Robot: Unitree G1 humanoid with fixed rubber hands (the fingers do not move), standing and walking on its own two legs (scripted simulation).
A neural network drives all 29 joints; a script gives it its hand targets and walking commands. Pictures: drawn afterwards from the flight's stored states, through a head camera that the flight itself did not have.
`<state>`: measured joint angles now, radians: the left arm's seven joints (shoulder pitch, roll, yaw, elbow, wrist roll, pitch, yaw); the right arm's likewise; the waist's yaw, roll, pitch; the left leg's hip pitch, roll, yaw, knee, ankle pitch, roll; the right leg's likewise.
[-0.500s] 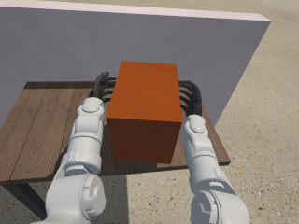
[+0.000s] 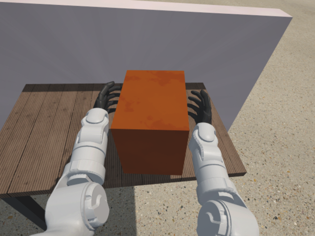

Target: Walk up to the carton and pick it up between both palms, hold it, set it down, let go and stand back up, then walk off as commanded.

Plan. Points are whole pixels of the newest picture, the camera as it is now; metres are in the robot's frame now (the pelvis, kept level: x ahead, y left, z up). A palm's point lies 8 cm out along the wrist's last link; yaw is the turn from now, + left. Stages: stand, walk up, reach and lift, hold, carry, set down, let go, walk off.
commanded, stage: set down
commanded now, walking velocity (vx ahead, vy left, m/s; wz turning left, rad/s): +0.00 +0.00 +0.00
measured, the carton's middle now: (154, 121) +0.44 -0.02 +0.06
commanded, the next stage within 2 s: none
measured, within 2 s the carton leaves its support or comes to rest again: neither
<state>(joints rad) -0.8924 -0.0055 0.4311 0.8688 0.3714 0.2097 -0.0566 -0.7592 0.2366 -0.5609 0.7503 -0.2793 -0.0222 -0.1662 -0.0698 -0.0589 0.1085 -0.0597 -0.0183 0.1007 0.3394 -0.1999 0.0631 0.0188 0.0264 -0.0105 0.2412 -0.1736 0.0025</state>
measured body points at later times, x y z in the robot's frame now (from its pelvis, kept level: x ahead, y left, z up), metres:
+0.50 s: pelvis +0.01 +0.00 +0.00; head +0.04 +0.03 +0.45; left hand +0.46 +0.12 +0.09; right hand +0.40 -0.14 +0.10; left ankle +0.00 +0.07 -0.75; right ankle -0.02 -0.12 -0.75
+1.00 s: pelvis +0.01 +0.00 +0.00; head +0.05 +0.03 +0.45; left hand +0.46 +0.11 +0.08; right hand +0.40 -0.15 +0.08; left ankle +0.00 +0.07 -0.75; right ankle -0.02 -0.12 -0.75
